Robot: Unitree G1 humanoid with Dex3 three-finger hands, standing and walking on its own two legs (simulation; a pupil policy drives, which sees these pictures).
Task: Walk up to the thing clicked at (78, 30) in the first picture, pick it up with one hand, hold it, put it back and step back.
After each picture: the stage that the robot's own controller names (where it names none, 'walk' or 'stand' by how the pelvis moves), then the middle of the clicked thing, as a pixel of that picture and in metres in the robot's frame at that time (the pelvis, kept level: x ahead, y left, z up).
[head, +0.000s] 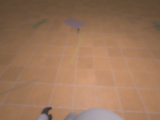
stand; (78, 31) +2.28 +0.41 -0.72
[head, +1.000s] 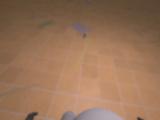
walk; (84, 36) +2.16 +0.17 -0.70
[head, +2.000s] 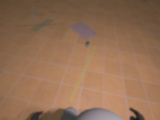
walk; (87, 44) +1.53 +0.09 -0.71
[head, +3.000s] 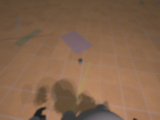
walk; (80, 61) +1.01 +0.14 -0.72
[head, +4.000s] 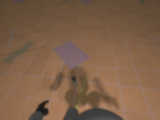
walk; (74, 80) +0.64 +0.25 -0.69
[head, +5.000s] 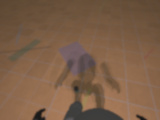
walk; (76, 89) +0.43 +0.21 -0.69
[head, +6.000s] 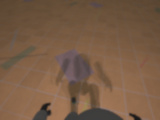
stand; (73, 100) +0.34 +0.18 -0.72
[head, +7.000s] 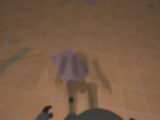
stand; (71, 100) +0.32 +0.21 -0.73
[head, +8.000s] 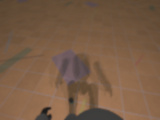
stand; (71, 101) +0.33 +0.22 -0.73
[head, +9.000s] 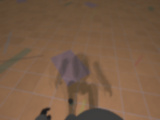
stand; (70, 101) +0.32 +0.22 -0.73
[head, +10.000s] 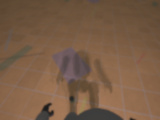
go down; (71, 99) +0.33 +0.21 -0.72
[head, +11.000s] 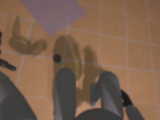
go down; (57, 59) +0.41 +0.24 -0.29
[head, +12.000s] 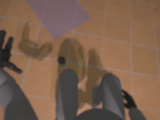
close in; (61, 61) +0.41 +0.24 -0.30
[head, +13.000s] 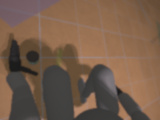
close in; (33, 58) +0.39 +0.27 -0.22
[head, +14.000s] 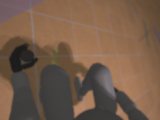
close; (27, 57) +0.39 +0.28 -0.22
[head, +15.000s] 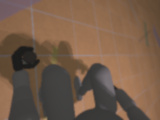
lift; (29, 58) +0.37 +0.27 -0.23
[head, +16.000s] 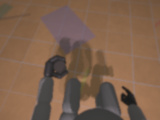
lift; (61, 69) +0.33 +0.21 -0.01
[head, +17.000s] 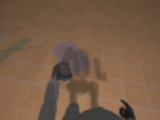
hold; (66, 74) +0.32 +0.17 +0.00
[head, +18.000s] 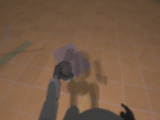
hold; (67, 74) +0.33 +0.17 +0.01
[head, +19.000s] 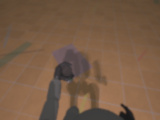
hold; (68, 74) +0.32 +0.17 +0.01
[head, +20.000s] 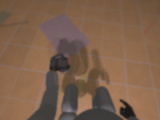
crouch; (64, 65) +0.38 +0.19 -0.07
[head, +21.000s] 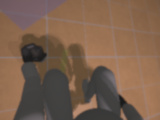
lower; (39, 54) +0.42 +0.26 -0.19
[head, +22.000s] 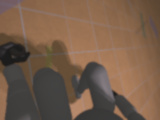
lower; (19, 54) +0.42 +0.28 -0.22
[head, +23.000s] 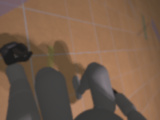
lower; (21, 53) +0.41 +0.28 -0.22
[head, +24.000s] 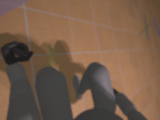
lower; (22, 53) +0.41 +0.28 -0.22
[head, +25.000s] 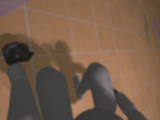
loosen; (23, 53) +0.41 +0.28 -0.22
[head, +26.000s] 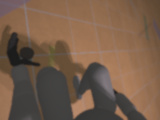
withdraw; (26, 55) +0.40 +0.27 -0.23
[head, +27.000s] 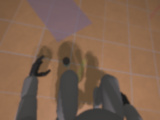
walk; (66, 62) +0.43 +0.21 -0.32
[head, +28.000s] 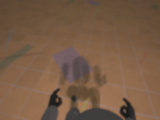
stand; (73, 99) +0.35 +0.17 -0.66
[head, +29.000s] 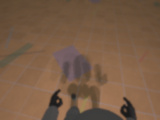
stand; (73, 97) +0.36 +0.18 -0.67
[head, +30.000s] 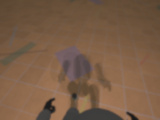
stand; (74, 96) +0.37 +0.17 -0.69
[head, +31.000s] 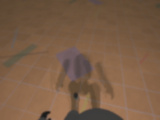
walk; (75, 96) +0.38 +0.17 -0.72
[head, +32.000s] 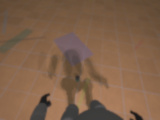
walk; (77, 78) +0.54 +0.12 -0.71
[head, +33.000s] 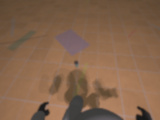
walk; (76, 64) +0.84 +0.27 -0.69
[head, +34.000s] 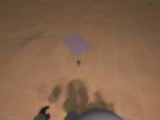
stand; (78, 63) +0.98 +0.21 -0.71
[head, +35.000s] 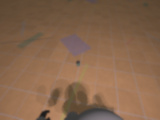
stand; (78, 63) +1.01 +0.22 -0.72
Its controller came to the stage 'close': yes
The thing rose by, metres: 0.72
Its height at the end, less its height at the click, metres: +0.00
